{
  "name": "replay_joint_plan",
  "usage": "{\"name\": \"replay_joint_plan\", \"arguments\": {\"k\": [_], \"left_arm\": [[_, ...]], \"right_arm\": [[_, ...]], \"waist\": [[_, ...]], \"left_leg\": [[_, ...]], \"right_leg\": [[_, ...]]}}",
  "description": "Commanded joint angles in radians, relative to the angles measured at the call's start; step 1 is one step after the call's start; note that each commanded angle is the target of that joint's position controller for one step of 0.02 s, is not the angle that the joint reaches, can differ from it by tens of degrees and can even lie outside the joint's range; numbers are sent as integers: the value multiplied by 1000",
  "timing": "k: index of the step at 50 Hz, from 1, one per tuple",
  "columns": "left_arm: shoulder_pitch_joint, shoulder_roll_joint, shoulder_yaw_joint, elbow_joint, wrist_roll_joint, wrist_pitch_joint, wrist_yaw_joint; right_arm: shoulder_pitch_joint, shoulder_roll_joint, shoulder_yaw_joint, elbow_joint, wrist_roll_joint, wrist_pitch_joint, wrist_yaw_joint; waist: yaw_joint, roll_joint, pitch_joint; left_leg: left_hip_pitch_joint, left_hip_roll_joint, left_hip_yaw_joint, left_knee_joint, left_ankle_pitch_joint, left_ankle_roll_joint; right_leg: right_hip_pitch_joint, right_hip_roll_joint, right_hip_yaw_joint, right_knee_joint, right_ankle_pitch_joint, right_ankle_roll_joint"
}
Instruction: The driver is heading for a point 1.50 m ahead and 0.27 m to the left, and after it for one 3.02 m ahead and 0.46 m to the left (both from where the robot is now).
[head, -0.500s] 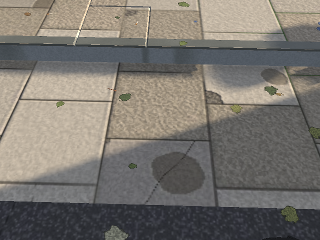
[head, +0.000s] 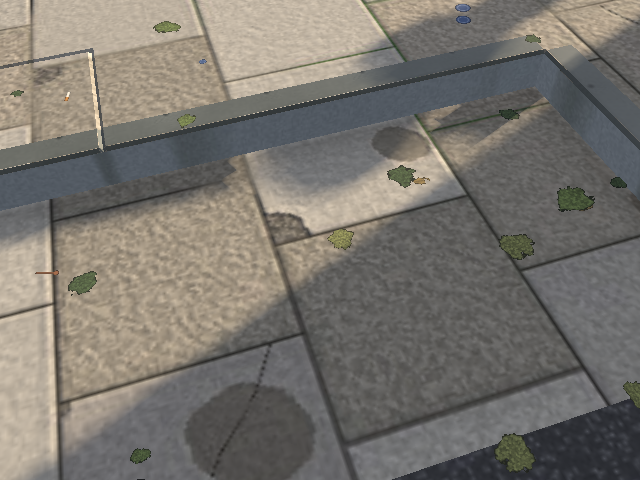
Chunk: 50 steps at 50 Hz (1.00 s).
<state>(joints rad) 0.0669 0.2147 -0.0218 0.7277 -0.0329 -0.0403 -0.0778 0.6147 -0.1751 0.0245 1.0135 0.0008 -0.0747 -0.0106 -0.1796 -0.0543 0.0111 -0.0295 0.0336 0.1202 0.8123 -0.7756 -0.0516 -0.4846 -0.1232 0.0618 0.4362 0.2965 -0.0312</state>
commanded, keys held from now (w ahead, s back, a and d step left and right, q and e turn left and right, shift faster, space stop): w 0.22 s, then w+q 0.38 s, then q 0.36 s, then no key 0.04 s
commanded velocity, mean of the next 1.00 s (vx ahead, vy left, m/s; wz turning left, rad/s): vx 0.40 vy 0.00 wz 0.31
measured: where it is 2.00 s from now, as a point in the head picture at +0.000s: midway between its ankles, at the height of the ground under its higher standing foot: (254, 390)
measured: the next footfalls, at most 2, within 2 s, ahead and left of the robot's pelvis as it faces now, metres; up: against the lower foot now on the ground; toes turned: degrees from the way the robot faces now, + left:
right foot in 0.04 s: +0.18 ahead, -0.14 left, -0.14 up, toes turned -2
left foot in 0.52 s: +0.46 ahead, +0.13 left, -0.14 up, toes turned +9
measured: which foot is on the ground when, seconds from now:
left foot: down 0.00-0.04, up 0.06-0.50, down 0.52-0.98, up 1.00-1.00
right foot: up 0.00-0.02, down 0.04-0.54, up 0.56-0.96, down 0.98-1.00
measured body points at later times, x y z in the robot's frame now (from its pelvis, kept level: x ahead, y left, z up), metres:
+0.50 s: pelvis +0.29 +0.00 -0.08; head +0.31 +0.02 +0.37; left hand +0.24 +0.27 -0.22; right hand +0.54 -0.20 -0.16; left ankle +0.42 +0.12 -0.79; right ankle +0.14 -0.14 -0.80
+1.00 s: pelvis +0.52 +0.05 -0.07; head +0.55 +0.06 +0.38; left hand +0.63 +0.36 -0.15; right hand +0.70 -0.19 -0.19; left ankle +0.42 +0.12 -0.79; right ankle +0.66 -0.01 -0.80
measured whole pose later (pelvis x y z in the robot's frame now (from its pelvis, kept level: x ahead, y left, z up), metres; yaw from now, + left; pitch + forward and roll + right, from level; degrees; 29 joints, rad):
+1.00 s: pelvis +0.52 +0.05 -0.07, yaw +24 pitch +4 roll +0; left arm -0.01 0.24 0.05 0.77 0.02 -0.07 0.02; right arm 0.29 -0.28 -0.10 0.76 0.02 0.00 -0.05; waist -0.05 0.00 0.00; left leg -0.25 -0.16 -0.22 0.61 -0.38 0.06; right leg -0.46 0.05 0.08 0.45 -0.04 0.00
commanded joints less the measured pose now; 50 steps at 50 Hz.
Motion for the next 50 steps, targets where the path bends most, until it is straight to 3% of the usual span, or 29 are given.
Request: {"name": "replay_joint_plan", "arguments": {"k": [1, 2, 3, 4, 5, 6, 7, 9, 10, 11, 13, 17, 20, 22, 24, 25, 26, 27, 28, 29, 30, 31, 33, 37, 41, 44, 48, 49, 50], "left_arm": [[141, 145, 78, 53, -29, -33, 8], [383, 175, 98, 139, -5, -27, 15], [484, 206, 91, 182, 26, -27, 18], [528, 240, 105, 183, 11, -11, 22], [562, 290, 131, 203, 2, 1, 22], [455, 263, 124, 214, 3, 3, 35], [325, 200, 101, 182, 15, -12, 45], [164, 104, 69, 164, 32, -54, 40], [137, 81, 58, 174, 32, -58, 43], [145, 99, 63, 180, 40, -57, 56], [198, 122, 73, 205, 50, -59, 86], [248, 185, 100, 220, 25, -58, 107], [303, 168, 108, 251, 10, -47, 105], [322, 179, 117, 260, 12, -33, 104], [287, 205, 125, 247, 14, -20, 102], [279, 203, 122, 239, 15, -15, 103], [281, 188, 115, 226, 27, -14, 109], [338, 109, 82, 179, 50, -38, 99], [319, 100, 73, 182, 50, -82, 79], [232, 164, 96, 160, 10, -108, 69], [147, 165, 95, 134, 3, -119, 76], [115, 161, 99, 125, 22, -115, 87], [139, 163, 115, 122, 41, -79, 106], [91, 101, 110, 82, 51, -41, 119], [-47, 92, 101, 27, 39, -26, 107], [-111, 112, 101, -7, 33, -20, 97], [-23, 160, 116, 5, 39, -43, 94], [35, 190, 123, 15, 53, -49, 98], [69, 227, 126, 11, 68, -42, 107]], "right_arm": [[-11, -192, -70, -18, 25, 37, -34], [-6, -146, -64, -3, 19, 27, -27], [124, -31, -48, 16, 23, 5, -13], [151, -85, -52, -20, 59, -41, 2], [23, -95, -55, -99, 95, -61, -2], [-131, -87, -55, -154, 101, -60, -28], [-207, -98, -59, -180, 80, -46, -50], [-210, -96, -70, -167, 24, -15, -52], [-218, -72, -74, -165, 17, 0, -42], [-226, -68, -79, -173, 12, 2, -39], [-310, -76, -80, -194, 4, -2, -27], [-487, -72, -71, -247, 21, 2, 12], [-592, -91, -76, -296, 22, 10, 27], [-641, -92, -78, -326, 17, 10, 39], [-609, -117, -91, -335, 11, 11, 49], [-514, -144, -109, -313, 8, 11, 51], [-333, -207, -143, -266, 14, 14, 48], [-192, -347, -179, -246, 18, 13, 40], [-113, -332, -170, -231, 31, 13, 41], [-140, -277, -153, -231, 14, 9, 34], [-229, -250, -147, -254, 8, 6, 26], [-338, -229, -139, -282, 4, 5, 25], [-433, -193, -131, -316, -6, 1, 26], [-382, -229, -144, -304, 12, 7, 0], [-331, -230, -148, -286, 25, 41, -26], [-320, -231, -153, -283, 23, 59, -38], [-396, -209, -151, -327, 27, 66, -47], [-395, -172, -139, -343, 18, 64, -43], [-305, -108, -122, -344, -2, 60, -39]], "waist": [[143, 13, -26], [259, -25, -144], [243, -259, -291], [281, -310, -429], [315, -282, -479], [268, -92, -309], [226, -15, -204], [131, 33, -64], [104, 9, 18], [102, -31, 35], [121, -39, 40], [175, -12, 28], [210, 30, 67], [221, 39, 65], [192, 4, 19], [141, 10, -50], [69, 41, -143], [62, 259, -275], [53, 320, -409], [45, 263, -319], [65, 183, -208], [119, 83, -125], [201, 81, -96], [213, 105, -105], [169, 152, -121], [155, 165, -104], [216, 178, -114], [227, 128, -173], [183, -70, -260]], "left_leg": [[-154, 127, -139, 254, 724, 154], [-356, 59, -96, 566, 532, 95], [-755, -25, -156, 1027, -104, 45], [-861, -19, -298, 1134, -38, 46], [-961, -2, -290, 1094, 91, 52], [-1040, 51, -187, 1066, 232, 44], [-1028, 73, -159, 1069, 325, 45], [-874, 131, -240, 805, 495, 71], [-784, 141, -236, 632, 530, 62], [-723, 135, -223, 483, 572, 48], [-682, 130, -210, 247, 684, 35], [-588, 71, -166, -43, 860, 71], [-680, 62, -180, -121, 829, 115], [-697, 47, -152, -149, 745, 139], [-572, -9, -70, -173, 623, 171], [-405, -58, -28, -203, 632, 190], [-134, -66, -78, -206, 694, 227], [280, 180, -553, -282, 614, 391], [451, 293, -951, -491, 511, 466], [430, 278, -868, -502, 472, 413], [283, 242, -736, -499, 560, 378], [79, 205, -619, -509, 738, 348], [-147, 154, -482, -516, 1063, 319], [-254, 93, -347, -497, 1306, 305], [-254, 54, -359, -459, 1164, 225], [-215, 67, -443, -422, 1036, 212], [-151, 37, -552, -296, 910, 190], [-205, -17, -506, -170, 828, 153], [-374, -140, -390, 53, 367, 102]], "right_leg": [[312, 67, -84, -79, 82, -13], [647, 25, -90, -10, 203, -30], [1033, -126, 49, 322, 545, -97], [1065, -211, 242, 322, 506, -203], [1016, -328, 491, 78, -214, -317], [822, -328, 572, -99, -541, -311], [633, -333, 588, -154, -562, -311], [299, -281, 446, -118, -355, -255], [137, -195, 278, -154, -304, -203], [90, -136, 193, -187, -297, -193], [104, -111, 95, -199, -203, -190], [198, -121, 1, -249, -200, -166], [376, -158, -27, -239, -252, -134], [469, -170, -56, -191, -223, -111], [491, -144, -117, -71, 17, -82], [468, -112, -160, 73, 168, -61], [339, -69, -204, 310, 178, -24], [-84, 72, -223, 746, -207, 52], [-289, 184, -30, 930, -816, 61], [-421, 126, 40, 972, -782, 33], [-431, 83, 26, 915, -703, 16], [-344, 49, 20, 811, -634, 16], [-155, 23, 15, 695, -629, 29], [-79, 96, -19, 475, -487, 73], [-11, 156, -8, 232, -286, 77], [-5, 169, 27, 155, -292, 82], [123, 147, 52, -36, -300, 45], [288, 56, 90, -63, -128, 1], [532, -137, 267, 1, 292, -103]]}}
